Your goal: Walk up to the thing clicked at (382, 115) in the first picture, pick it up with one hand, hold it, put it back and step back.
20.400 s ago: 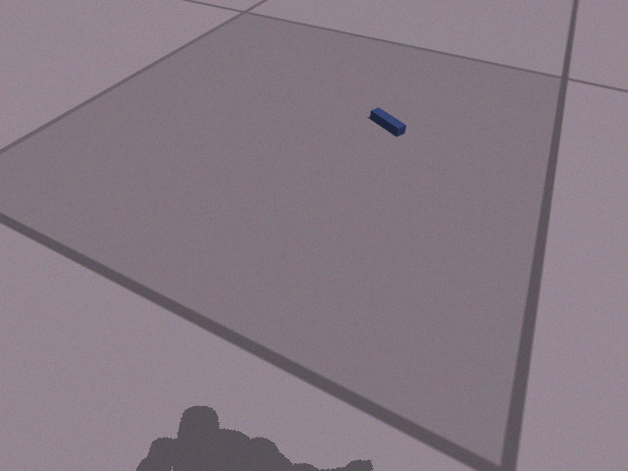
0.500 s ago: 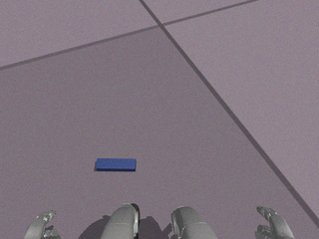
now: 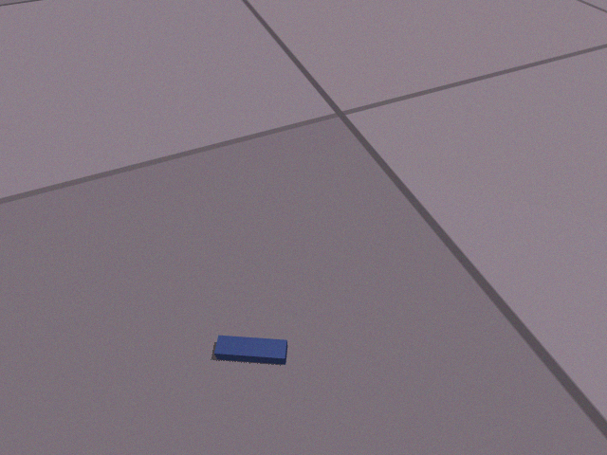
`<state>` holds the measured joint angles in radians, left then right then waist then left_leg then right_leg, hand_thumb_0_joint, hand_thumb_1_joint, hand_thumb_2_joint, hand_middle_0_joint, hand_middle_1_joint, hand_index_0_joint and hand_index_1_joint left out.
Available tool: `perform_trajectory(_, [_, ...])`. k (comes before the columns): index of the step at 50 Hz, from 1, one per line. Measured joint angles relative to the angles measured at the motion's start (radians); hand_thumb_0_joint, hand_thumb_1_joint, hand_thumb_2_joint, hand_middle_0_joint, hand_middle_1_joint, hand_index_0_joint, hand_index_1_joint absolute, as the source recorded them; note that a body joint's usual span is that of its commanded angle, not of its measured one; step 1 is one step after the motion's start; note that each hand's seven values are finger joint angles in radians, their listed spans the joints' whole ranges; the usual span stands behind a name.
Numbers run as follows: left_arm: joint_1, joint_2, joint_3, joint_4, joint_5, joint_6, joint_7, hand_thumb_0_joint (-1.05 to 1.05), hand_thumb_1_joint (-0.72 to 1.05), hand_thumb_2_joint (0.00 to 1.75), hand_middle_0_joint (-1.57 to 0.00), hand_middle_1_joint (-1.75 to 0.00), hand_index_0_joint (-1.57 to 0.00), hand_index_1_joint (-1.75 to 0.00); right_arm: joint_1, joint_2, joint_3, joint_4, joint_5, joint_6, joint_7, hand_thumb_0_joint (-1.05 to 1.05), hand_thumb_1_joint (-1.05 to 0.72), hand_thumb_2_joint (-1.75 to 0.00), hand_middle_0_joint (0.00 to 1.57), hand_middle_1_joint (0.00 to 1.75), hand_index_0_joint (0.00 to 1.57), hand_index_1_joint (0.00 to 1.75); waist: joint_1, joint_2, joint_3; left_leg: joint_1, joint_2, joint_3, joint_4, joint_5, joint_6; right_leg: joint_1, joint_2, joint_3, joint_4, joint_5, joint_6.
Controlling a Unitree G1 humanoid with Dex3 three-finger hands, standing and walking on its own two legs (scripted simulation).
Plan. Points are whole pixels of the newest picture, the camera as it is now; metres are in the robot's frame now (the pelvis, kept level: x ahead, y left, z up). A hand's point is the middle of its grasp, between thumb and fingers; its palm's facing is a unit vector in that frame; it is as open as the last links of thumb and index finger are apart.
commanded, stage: walk up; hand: left
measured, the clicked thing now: (251, 349) +0.52 +0.21 -0.74
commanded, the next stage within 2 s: stand in 0.04 s
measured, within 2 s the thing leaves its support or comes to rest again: neither
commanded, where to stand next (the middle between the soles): +0.15 -0.02 m, yaw -1 degrees
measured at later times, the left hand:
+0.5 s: hand out of the picture +0.13 +0.24 -0.13, palm faces -0.04 -0.94 -0.34, open 7.4 cm
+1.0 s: hand out of the picture +0.14 +0.22 -0.13, palm faces -0.03 -0.94 -0.35, open 7.4 cm
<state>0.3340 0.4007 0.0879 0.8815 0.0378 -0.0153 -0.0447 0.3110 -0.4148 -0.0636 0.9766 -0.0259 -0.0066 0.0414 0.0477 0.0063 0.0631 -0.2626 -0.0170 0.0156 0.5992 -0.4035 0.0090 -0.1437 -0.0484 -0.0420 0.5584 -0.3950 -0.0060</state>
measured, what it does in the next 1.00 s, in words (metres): steps on the spot: right foot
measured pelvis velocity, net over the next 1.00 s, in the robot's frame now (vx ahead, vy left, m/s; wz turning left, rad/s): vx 0.04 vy -0.03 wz -0.01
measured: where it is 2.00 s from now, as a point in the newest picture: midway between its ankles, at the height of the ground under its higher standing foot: outside the picture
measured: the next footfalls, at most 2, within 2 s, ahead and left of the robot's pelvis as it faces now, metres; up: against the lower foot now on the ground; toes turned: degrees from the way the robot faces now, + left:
right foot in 0.32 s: +0.12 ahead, -0.14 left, +0.00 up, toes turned -2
left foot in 1.34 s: -0.04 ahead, +0.12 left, +0.00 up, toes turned +0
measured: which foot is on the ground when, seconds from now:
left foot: down 0.00-1.00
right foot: down 0.00-0.04, up 0.06-0.30, down 0.32-1.00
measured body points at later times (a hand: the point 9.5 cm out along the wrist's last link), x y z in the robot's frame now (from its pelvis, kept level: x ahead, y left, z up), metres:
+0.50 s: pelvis +0.03 -0.01 +0.01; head +0.04 -0.02 +0.46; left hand +0.13 +0.28 -0.11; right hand +0.14 -0.30 -0.12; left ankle +0.01 +0.11 -0.73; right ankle +0.08 -0.13 -0.73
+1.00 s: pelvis +0.04 -0.03 +0.02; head +0.04 -0.04 +0.47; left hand +0.14 +0.27 -0.11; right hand +0.11 -0.33 -0.12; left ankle +0.01 +0.11 -0.73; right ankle +0.08 -0.13 -0.73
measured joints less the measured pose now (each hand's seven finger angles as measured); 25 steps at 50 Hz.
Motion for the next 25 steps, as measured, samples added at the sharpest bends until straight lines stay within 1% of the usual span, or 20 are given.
perform_trajectory(1, [0.002, 0.012, -0.002, -0.001, -0.005, 0.005, 0.000, 0.01, 0.90, 0.89, -0.21, -0.30, -0.21, -0.30, -0.011, 0.008, -0.003, -0.006, -0.001, -0.013, -0.003, 0.01, -0.91, -0.90, 0.21, 0.30, 0.20, 0.30, 0.000, -0.024, 0.016, 0.027, -0.013, 0.014, -0.055, 0.110, 0.009, -0.004, -0.017, 0.008, 0.030, -0.016, 0.003])
perform_trajectory(2, [0.004, 0.021, -0.003, 0.003, -0.012, 0.012, 0.002, 0.01, 0.90, 0.89, -0.21, -0.30, -0.21, -0.30, -0.023, 0.018, -0.006, -0.018, -0.004, -0.028, -0.006, 0.01, -0.91, -0.90, 0.21, 0.30, 0.20, 0.30, 0.002, -0.054, 0.032, 0.050, -0.032, 0.036, -0.077, 0.143, 0.018, -0.026, -0.038, 0.030, 0.095, -0.024, -0.009])
perform_trajectory(3, [0.002, 0.018, -0.004, 0.016, -0.020, 0.021, 0.012, 0.01, 0.90, 0.89, -0.20, -0.30, -0.21, -0.30, -0.035, 0.022, -0.003, -0.030, -0.005, -0.042, -0.016, 0.01, -0.91, -0.90, 0.21, 0.30, 0.20, 0.30, -0.003, -0.063, 0.041, 0.067, -0.037, 0.045, -0.083, 0.139, 0.023, -0.052, -0.029, 0.062, 0.159, -0.033, -0.014])
perform_trajectory(5, [-0.021, 0.002, -0.017, 0.033, -0.043, 0.043, 0.035, 0.01, 0.90, 0.89, -0.20, -0.30, -0.20, -0.30, -0.057, 0.032, 0.004, -0.046, -0.001, -0.058, -0.035, 0.01, -0.91, -0.90, 0.21, 0.30, 0.20, 0.30, -0.028, -0.054, 0.047, 0.085, -0.028, 0.033, -0.092, 0.131, 0.032, -0.102, 0.018, 0.107, 0.250, -0.083, -0.014])
perform_trajectory(6, [-0.040, -0.003, -0.023, 0.033, -0.048, 0.049, 0.043, 0.01, 0.90, 0.89, -0.20, -0.30, -0.20, -0.30, -0.068, 0.040, 0.007, -0.052, 0.002, -0.058, -0.042, 0.01, -0.91, -0.90, 0.21, 0.30, 0.20, 0.30, -0.032, -0.054, 0.052, 0.096, -0.025, 0.028, -0.104, 0.133, 0.035, -0.125, 0.032, 0.119, 0.274, -0.103, -0.015])
perform_trajectory(8, [-0.076, -0.012, -0.030, 0.026, -0.052, 0.046, 0.048, 0.01, 0.90, 0.89, -0.20, -0.30, -0.20, -0.30, -0.098, 0.058, 0.020, -0.058, 0.007, -0.047, -0.052, 0.01, -0.91, -0.90, 0.21, 0.30, 0.20, 0.30, -0.025, -0.060, 0.065, 0.125, -0.018, 0.034, -0.135, 0.144, 0.036, -0.163, 0.041, 0.129, 0.286, -0.105, -0.017])
perform_trajectory(10, [-0.108, -0.023, -0.036, 0.022, -0.049, 0.040, 0.047, 0.01, 0.90, 0.89, -0.20, -0.30, -0.20, -0.30, -0.128, 0.072, 0.031, -0.064, 0.010, -0.039, -0.055, 0.01, -0.91, -0.90, 0.21, 0.30, 0.20, 0.30, -0.024, -0.062, 0.072, 0.147, -0.011, 0.037, -0.152, 0.149, 0.032, -0.181, 0.037, 0.123, 0.246, -0.066, -0.012])
perform_trajectory(13, [-0.143, -0.037, -0.045, 0.025, -0.041, 0.031, 0.040, 0.01, 0.90, 0.89, -0.20, -0.30, -0.20, -0.30, -0.171, 0.086, 0.044, -0.063, 0.011, -0.026, -0.051, 0.01, -0.91, -0.90, 0.21, 0.30, 0.20, 0.30, -0.022, -0.064, 0.069, 0.159, -0.008, 0.047, -0.140, 0.135, 0.027, -0.171, 0.016, 0.101, 0.133, 0.029, -0.002])
perform_trajectory(14, [-0.149, -0.041, -0.049, 0.030, -0.037, 0.028, 0.038, 0.01, 0.90, 0.89, -0.20, -0.30, -0.20, -0.30, -0.185, 0.088, 0.047, -0.061, 0.012, -0.022, -0.049, 0.01, -0.91, -0.90, 0.21, 0.30, 0.20, 0.30, -0.022, -0.063, 0.066, 0.159, -0.007, 0.051, -0.126, 0.125, 0.024, -0.158, 0.011, 0.093, 0.089, 0.073, 0.000])
perform_trajectory(16, [-0.157, -0.045, -0.056, 0.046, -0.027, 0.022, 0.034, 0.01, 0.90, 0.89, -0.20, -0.30, -0.20, -0.30, -0.205, 0.093, 0.052, -0.056, 0.016, -0.013, -0.045, 0.01, -0.91, -0.90, 0.21, 0.30, 0.20, 0.30, -0.022, -0.062, 0.051, 0.154, -0.010, 0.059, -0.087, 0.096, 0.017, -0.116, 0.005, 0.091, -0.012, 0.206, 0.005])
perform_trajectory(17, [-0.164, -0.054, -0.058, 0.061, -0.020, 0.020, 0.035, 0.01, 0.90, 0.89, -0.20, -0.30, -0.20, -0.30, -0.216, 0.091, 0.053, -0.048, 0.018, -0.009, -0.043, 0.01, -0.91, -0.90, 0.21, 0.30, 0.20, 0.30, -0.025, -0.046, 0.048, 0.154, 0.001, 0.056, -0.071, 0.083, 0.012, -0.105, 0.013, 0.087, -0.021, 0.221, 0.017])
perform_trajectory(19, [-0.170, -0.066, -0.070, 0.084, -0.013, 0.018, 0.032, 0.01, 0.90, 0.89, -0.20, -0.30, -0.20, -0.30, -0.223, 0.090, 0.053, -0.032, 0.021, -0.001, -0.039, 0.01, -0.91, -0.90, 0.21, 0.30, 0.20, 0.30, -0.037, -0.019, 0.029, 0.161, 0.012, 0.042, -0.080, 0.082, 0.006, -0.093, 0.022, 0.071, -0.035, 0.210, 0.024])
perform_trajectory(21, [-0.175, -0.067, -0.078, 0.102, -0.016, 0.016, 0.027, 0.01, 0.90, 0.89, -0.20, -0.30, -0.20, -0.30, -0.218, 0.091, 0.055, -0.015, 0.018, 0.000, -0.033, 0.01, -0.91, -0.90, 0.21, 0.30, 0.20, 0.30, -0.042, -0.012, 0.008, 0.172, 0.009, 0.036, -0.122, 0.100, 0.003, -0.089, 0.019, 0.065, -0.052, 0.205, 0.021])
perform_trajectory(25, [-0.198, -0.066, -0.086, 0.131, -0.026, 0.004, 0.027, 0.01, 0.90, 0.89, -0.20, -0.30, -0.21, -0.30, -0.209, 0.081, 0.055, 0.039, 0.011, -0.006, -0.023, 0.01, -0.91, -0.90, 0.21, 0.30, 0.20, 0.30, -0.044, 0.005, 0.007, 0.188, 0.016, 0.023, -0.177, 0.124, -0.006, -0.070, 0.024, 0.051, -0.103, 0.221, 0.016])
